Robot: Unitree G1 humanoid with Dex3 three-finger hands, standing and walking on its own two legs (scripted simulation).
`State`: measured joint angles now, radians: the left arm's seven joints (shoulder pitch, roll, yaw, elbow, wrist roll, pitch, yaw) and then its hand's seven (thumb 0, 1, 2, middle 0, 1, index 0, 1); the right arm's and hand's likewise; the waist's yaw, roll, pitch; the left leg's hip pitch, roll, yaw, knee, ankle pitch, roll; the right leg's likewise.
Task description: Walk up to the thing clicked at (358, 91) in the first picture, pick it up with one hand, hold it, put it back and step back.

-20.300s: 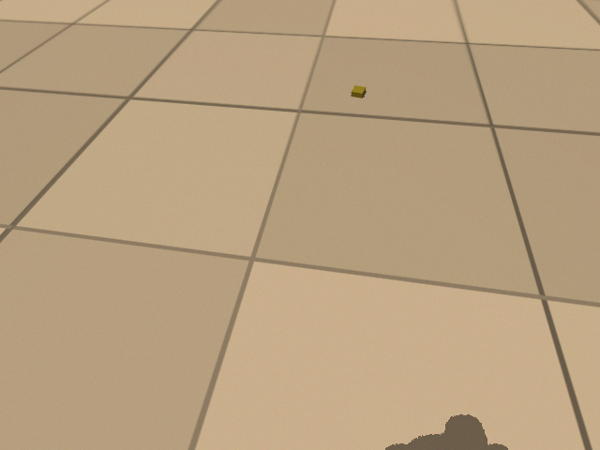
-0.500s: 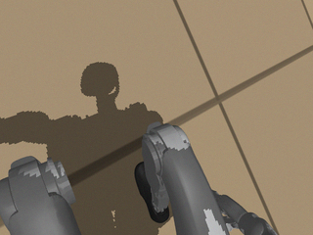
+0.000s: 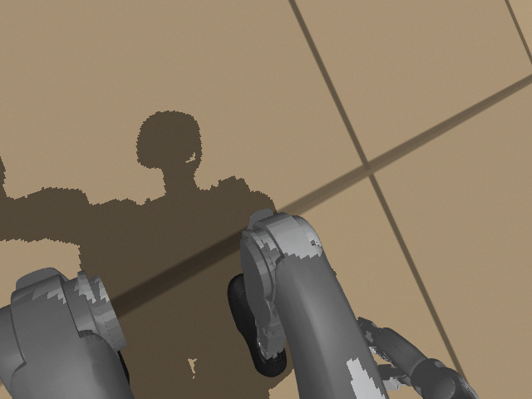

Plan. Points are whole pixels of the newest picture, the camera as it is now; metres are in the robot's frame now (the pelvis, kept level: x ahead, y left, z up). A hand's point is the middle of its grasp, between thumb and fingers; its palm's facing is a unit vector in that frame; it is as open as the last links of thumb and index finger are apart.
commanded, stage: close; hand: left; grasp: from above
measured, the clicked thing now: out of the picture +0.42 +0.34 -0.28
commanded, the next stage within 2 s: none
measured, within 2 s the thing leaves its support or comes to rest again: neither
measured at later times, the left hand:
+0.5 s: hand out of the picture +0.39 +0.31 -0.25, palm faces -0.43 -0.08 -0.90, open 13.4 cm
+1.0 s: hand out of the picture +0.40 +0.35 -0.25, palm faces -0.56 -0.13 -0.82, open 12.6 cm
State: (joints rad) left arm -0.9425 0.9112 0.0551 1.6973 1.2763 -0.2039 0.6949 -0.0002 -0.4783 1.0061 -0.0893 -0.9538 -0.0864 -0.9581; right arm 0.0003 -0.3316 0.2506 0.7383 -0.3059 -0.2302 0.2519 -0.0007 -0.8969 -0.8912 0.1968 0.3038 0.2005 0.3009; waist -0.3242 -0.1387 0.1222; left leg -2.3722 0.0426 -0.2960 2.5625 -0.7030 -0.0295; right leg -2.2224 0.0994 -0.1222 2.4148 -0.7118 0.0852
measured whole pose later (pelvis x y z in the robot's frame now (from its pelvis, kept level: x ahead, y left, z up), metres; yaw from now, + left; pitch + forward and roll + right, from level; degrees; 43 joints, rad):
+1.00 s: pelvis +0.00 +0.00 +0.00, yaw +0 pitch +27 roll -14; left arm -0.92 0.99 0.04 1.61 1.22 -0.30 0.49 0.00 -0.25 0.88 -0.23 -0.87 -0.22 -0.87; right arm 0.01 -0.32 0.29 0.71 -0.30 -0.18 0.25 0.00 -0.90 -0.89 0.20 0.30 0.20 0.30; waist -0.31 -0.12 0.18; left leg -2.35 0.03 -0.31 2.57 -0.73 -0.04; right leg -2.19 0.09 -0.14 2.42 -0.74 0.09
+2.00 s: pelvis +0.00 +0.00 +0.00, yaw +0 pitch +25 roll -13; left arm -0.87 0.98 0.08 1.61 1.30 -0.41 0.57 0.04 0.01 0.56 -0.53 -0.56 -0.47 -0.56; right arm 0.00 -0.31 0.30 0.68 -0.32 -0.13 0.22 0.00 -0.89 -0.89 0.20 0.30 0.20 0.30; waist -0.29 -0.14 0.17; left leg -2.34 0.03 -0.32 2.57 -0.70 -0.05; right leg -2.19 0.09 -0.14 2.42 -0.70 0.08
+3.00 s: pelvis -0.01 -0.01 +0.02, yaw +5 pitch +30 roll -10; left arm -0.86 0.79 0.06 1.26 1.29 -0.33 0.31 0.06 0.07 0.45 -0.92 -0.56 -0.52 -0.42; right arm 0.11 -0.32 0.09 0.69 -0.16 0.00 0.14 0.00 -0.92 -0.89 0.20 0.30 0.20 0.30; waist -0.19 -0.02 -0.02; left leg -2.35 0.01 -0.23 2.44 -0.62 -0.04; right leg -2.21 0.04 -0.09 2.36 -0.68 0.05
